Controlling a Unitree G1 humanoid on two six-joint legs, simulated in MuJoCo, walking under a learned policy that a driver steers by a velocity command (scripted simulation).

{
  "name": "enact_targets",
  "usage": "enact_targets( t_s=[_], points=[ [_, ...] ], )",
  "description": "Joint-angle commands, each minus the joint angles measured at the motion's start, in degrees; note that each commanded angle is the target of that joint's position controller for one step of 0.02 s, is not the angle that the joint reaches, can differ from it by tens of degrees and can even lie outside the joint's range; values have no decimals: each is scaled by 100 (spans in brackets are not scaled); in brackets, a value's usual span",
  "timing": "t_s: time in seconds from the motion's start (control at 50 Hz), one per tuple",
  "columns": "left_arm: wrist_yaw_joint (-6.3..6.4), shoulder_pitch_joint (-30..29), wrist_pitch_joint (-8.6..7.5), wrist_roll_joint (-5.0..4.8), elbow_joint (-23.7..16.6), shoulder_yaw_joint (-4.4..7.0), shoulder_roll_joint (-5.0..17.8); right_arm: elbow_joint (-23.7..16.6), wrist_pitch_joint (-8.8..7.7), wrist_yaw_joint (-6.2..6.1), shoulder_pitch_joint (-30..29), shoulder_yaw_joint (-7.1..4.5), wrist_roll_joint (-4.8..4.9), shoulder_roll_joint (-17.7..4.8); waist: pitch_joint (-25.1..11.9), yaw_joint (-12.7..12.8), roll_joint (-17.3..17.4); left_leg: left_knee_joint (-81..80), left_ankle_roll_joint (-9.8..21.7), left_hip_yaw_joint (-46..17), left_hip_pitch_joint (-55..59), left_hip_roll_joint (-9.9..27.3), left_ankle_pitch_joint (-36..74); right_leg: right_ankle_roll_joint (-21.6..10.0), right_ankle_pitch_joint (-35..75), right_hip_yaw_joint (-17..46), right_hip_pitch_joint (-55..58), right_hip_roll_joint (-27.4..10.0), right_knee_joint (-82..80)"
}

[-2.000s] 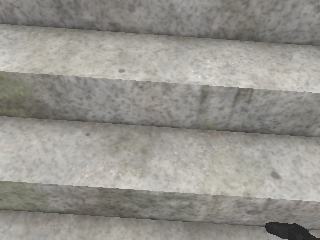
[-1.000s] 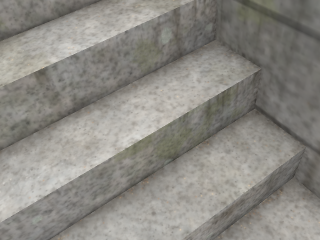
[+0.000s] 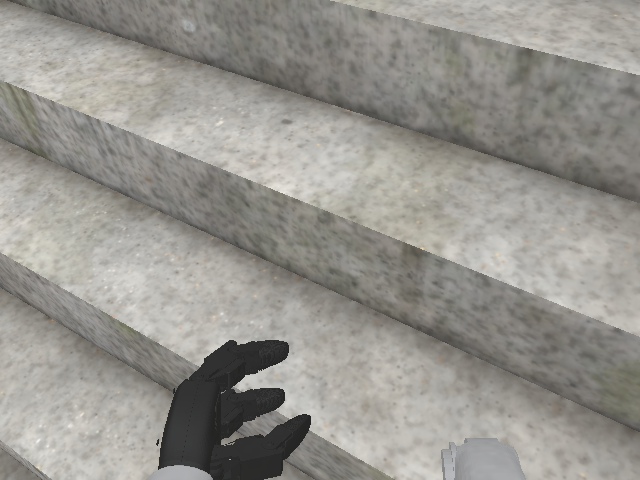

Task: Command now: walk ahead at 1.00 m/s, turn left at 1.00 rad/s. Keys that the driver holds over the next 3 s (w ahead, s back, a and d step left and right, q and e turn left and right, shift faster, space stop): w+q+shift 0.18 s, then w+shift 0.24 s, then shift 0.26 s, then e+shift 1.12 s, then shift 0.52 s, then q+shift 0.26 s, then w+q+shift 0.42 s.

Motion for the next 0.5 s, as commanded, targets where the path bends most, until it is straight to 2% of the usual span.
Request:
enact_targets(
  t_s=[0.02, 0.04, 0.06, 0.08, 0.1, 0.12, 0.14, 0.16, 0.18, 0.2, 0.22, 0.24, 0.26, 0.28, 0.3, 0.32, 0.34, 0.36, 0.38, 0.4, 0.42, 0.44, 0.46, 0.48, 0.5],
  points=[
    [-117, 471, 104, -76, -141, 314, 750, -852, -121, -92, -1289, -325, 271, -1306, -832, 735, 298, -1841, 875, -256, -3207, 950, 3728, -140, -613, -935, 5520, 326, -2844],
    [-40, 937, 120, -19, 38, 469, 903, -966, -10, -93, -1205, -354, 269, -1183, -1322, 923, 404, -769, 738, -182, -2076, 1041, 6096, -211, -1137, -567, 5673, 629, -3085],
    [23, 1640, 82, -73, 228, 628, 1256, -1051, 9, -93, -1557, -363, 213, -1149, -1412, 1508, 1, 1327, 563, 96, -1149, 824, 7282, -259, -1835, 90, 5233, 490, -5175],
    [-43, 2508, -18, 276, 520, 832, 1858, -1443, 6, 26, -2043, -359, 157, -745, -1558, 1586, -1194, 3358, 392, -54, -1367, 519, 5617, -614, -3024, 1955, 5305, -292, -6837],
    [-14, 1189, 99, 88, 449, 1030, 2546, -2095, 246, 207, -2211, -216, 76, 232, -1290, 588, -3339, 5357, 38, -456, -2779, -27, 413, -842, -4424, 5078, 4332, -1298, -9463],
    [-95, -272, 82, -126, 110, 943, 1965, -2047, 452, 183, -1860, -175, -119, 318, -604, -149, -2002, 6786, -270, -948, -3024, 142, 645, -712, -4942, 5485, 3385, -1739, -9536],
    [-170, -1345, 157, -264, 213, 806, 1350, -2085, 616, 179, -1657, -203, -187, 225, 78, -646, -1693, 7465, -350, -441, -3464, 370, 955, -717, -4741, 4409, 2681, -1662, -8999],
    [-223, -1416, 184, -303, 349, 739, 1021, -2169, 747, 110, -1507, -156, -213, 184, 252, -792, -1405, 7789, -447, -283, -3517, 334, 882, -552, -4048, 3209, 2334, -1616, -8543],
    [-194, -1272, 162, -194, 545, 759, 961, -2258, 801, 83, -1446, -142, -225, 42, 33, -862, -996, 8022, -456, -204, -3451, 208, 906, -487, -3497, 2234, 2403, -1423, -8112],
    [-110, -1029, 71, -173, 634, 676, 783, -2331, 705, 122, -1602, -87, -256, -44, -52, -888, -541, 8064, -508, -279, -3171, 73, 1501, -234, -3124, 1601, 2128, -1446, -7870],
    [-176, -1206, 3, -71, 657, 764, 995, -2271, 748, 211, -1247, -81, -176, -72, -395, -1021, -769, 7962, -455, -122, -2969, -8, 1674, -200, -3010, 1131, 2385, -1322, -7640],
    [-229, -1295, -63, -59, 689, 799, 1156, -2078, 756, 268, -1141, -93, -63, -9, -90, -1005, -974, 7976, -466, -33, -3174, -196, 1855, -354, -2536, 764, 2463, -1184, -7606],
    [-269, -1142, -135, -74, 747, 875, 1351, -2167, 785, 313, -1322, -76, 20, -31, 7, -893, -676, 7800, -494, -92, -3303, -205, 1935, -343, -2251, 731, 2648, -1283, -7661],
    [-216, -457, -254, -75, 990, 953, 1465, -2176, 728, 344, -1137, -83, -25, -82, -141, -655, -542, 7457, -396, -78, -3452, -168, 1814, -372, -2067, 914, 3372, -1476, -7597],
    [-202, -196, -366, -75, 1119, 957, 1625, -2366, 647, 350, -1424, -37, 8, -40, -93, -546, -634, 7020, -365, -267, -3774, -63, 1721, -359, -2188, 962, 3825, -1585, -7646],
    [-173, 305, -389, -63, 1261, 1028, 1827, -2410, 620, 308, -1549, 14, -41, -118, -139, -334, -560, 6733, -402, -165, -3855, -5, 1497, -356, -2238, 1019, 4336, -1733, -7934],
    [-149, 388, -371, -87, 1303, 1056, 1928, -2515, 635, 302, -1833, 18, -38, -60, 89, -244, -667, 6435, -480, -188, -3924, 39, 1581, -320, -2014, 932, 4413, -1800, -8005],
    [-82, 461, -348, -86, 1359, 1060, 1946, -2478, 617, 289, -1916, -8, -8, -151, 12, -201, -778, 6169, -502, -199, -3810, 106, 1478, -379, -1916, 870, 4683, -1855, -8053],
    [-59, 495, -341, -75, 1268, 1014, 1878, -2525, 575, 311, -1949, -30, 7, -193, 127, -159, -841, 6045, -536, -282, -3671, 104, 1664, -459, -1862, 835, 4613, -1988, -8016],
    [-65, 535, -336, -85, 1260, 1039, 1953, -2551, 579, 325, -1953, -49, 23, -228, 104, -136, -1010, 5796, -544, -270, -3618, 132, 1740, -477, -1847, 694, 4782, -2019, -8142],
    [-89, 339, -296, -105, 1208, 1048, 2036, -2455, 552, 372, -1737, -23, 113, -222, 26, -313, -1322, 5242, -620, -209, -3048, 280, 1664, -402, -1674, 424, 4603, -1973, -8226],
    [-205, 153, -229, -46, 1190, 1121, 2127, -2231, 569, 437, -1547, -39, 204, -248, -131, -427, -1448, 4474, -546, 132, -2344, 417, 1382, -167, -1487, -198, 4499, -1784, -8106],
    [-240, 201, -201, -43, 1123, 1137, 2145, -2210, 561, 448, -1600, 9, 214, -252, -72, -386, -1544, 3650, -460, 419, -1699, 578, 987, -59, -1145, -596, 4354, -1692, -8069],
    [-325, 214, -61, -70, 1262, 1128, 2062, -2126, 585, 467, -1695, 21, 377, -150, 189, -294, -1880, 2693, -390, 628, -1571, 693, 866, -139, -552, -793, 4457, -1549, -7887],
    [-367, 420, 109, -54, 1193, 1090, 1844, -2025, 595, 384, -1742, -11, 424, -256, 248, -84, -1998, 2027, -340, 816, -1673, 754, 682, -257, -214, -648, 5000, -1428, -7557]
  ],
)
Next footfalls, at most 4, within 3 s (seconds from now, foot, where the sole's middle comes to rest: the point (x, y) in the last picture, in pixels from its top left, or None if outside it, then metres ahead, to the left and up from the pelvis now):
0.06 right None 0.16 -0.19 -0.58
0.64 left None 0.09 0.15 -0.78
0.82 right None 0.20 -0.02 -0.58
1.18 left None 0.16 0.24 -0.78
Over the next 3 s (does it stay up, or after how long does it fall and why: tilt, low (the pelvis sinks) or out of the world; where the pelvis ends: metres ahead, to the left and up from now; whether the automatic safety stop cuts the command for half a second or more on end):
stays up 0.12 0.25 -0.01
